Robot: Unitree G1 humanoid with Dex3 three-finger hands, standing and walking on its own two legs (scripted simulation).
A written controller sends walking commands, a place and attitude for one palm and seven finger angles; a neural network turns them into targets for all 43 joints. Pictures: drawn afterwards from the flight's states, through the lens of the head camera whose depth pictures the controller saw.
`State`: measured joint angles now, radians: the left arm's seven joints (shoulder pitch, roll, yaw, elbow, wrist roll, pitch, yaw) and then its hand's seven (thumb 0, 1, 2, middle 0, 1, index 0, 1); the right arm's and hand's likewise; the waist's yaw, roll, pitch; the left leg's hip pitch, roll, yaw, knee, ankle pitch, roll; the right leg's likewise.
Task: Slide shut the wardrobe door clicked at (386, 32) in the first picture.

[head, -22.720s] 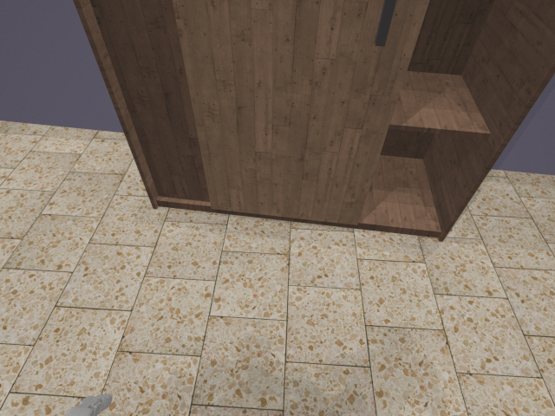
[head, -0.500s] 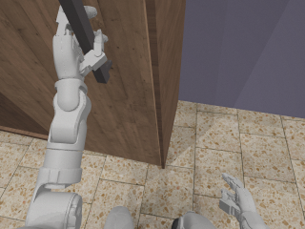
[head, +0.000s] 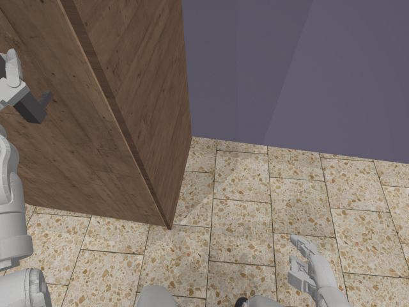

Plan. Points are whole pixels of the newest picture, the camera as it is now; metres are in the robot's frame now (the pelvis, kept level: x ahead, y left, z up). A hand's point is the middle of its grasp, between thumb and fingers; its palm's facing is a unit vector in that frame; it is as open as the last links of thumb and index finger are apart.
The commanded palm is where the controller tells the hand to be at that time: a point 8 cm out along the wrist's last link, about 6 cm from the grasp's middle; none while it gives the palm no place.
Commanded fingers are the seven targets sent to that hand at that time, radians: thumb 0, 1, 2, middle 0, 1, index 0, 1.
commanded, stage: stop walking and hold the door there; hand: left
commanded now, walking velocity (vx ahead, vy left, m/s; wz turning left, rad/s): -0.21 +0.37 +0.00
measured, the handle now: out of the picture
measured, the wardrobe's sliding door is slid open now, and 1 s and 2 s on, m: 0.00 0.00 0.01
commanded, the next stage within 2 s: none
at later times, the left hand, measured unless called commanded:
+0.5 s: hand (14, 79) +0.34 +0.35 +0.22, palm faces +0.68 -0.71 -0.19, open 6.5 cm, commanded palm +0.29 +0.38 +0.20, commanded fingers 0.00 0.90 0.90 -0.45 -1.40 -0.45 -1.40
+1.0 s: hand (12, 79) +0.34 +0.35 +0.22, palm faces +0.65 -0.73 -0.21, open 6.2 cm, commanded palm +0.29 +0.38 +0.20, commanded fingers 0.00 0.90 0.90 -0.45 -1.40 -0.45 -1.40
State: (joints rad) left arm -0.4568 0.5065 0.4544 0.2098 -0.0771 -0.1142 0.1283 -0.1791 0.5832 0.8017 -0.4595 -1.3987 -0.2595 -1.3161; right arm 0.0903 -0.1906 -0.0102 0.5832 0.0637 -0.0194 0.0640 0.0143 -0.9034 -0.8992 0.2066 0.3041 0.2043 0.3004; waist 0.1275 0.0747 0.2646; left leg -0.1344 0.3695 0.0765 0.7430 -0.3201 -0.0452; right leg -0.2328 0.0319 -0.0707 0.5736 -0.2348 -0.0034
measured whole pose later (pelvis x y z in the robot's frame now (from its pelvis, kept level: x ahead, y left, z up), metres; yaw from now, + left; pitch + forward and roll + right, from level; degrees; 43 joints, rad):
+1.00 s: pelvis -0.01 -0.02 +0.02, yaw -9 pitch -1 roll -1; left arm -0.26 0.64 0.62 0.54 -0.04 -0.16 0.14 -0.19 0.59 0.75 -0.46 -1.40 -0.36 -1.39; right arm 0.26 -0.28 0.00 0.68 0.05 -0.08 -0.09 0.01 -0.90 -0.90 0.21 0.30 0.20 0.30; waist 0.00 0.00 -0.03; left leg -0.25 0.03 0.03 0.48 -0.21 0.00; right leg -0.22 0.04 0.01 0.42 -0.18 -0.02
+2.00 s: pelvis -0.10 +0.16 +0.00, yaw -2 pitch -2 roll +4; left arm -0.58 0.43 0.29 0.27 -0.07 -0.15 0.11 -0.19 0.62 0.78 -0.47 -1.43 -0.36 -1.40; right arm 0.14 -0.30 -0.06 0.69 0.04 -0.08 -0.09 0.02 -0.91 -0.90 0.20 0.30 0.20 0.30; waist -0.03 -0.07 0.19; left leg -0.30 0.06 0.07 0.60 -0.25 -0.08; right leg -0.40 -0.23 0.00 0.89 -0.48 0.07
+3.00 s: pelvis -0.10 +0.21 +0.02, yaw -2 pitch +0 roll +0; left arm -0.63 0.25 0.24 0.51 -0.12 -0.05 0.06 -0.05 0.41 0.68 -0.51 -1.40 -0.31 -1.37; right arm 0.20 -0.23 0.01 0.70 0.03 -0.13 -0.05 0.01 -0.90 -0.90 0.21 0.30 0.20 0.30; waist 0.00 0.02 -0.02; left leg -0.25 0.03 0.06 0.47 -0.22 -0.01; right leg -0.28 0.01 -0.06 0.48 -0.20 -0.04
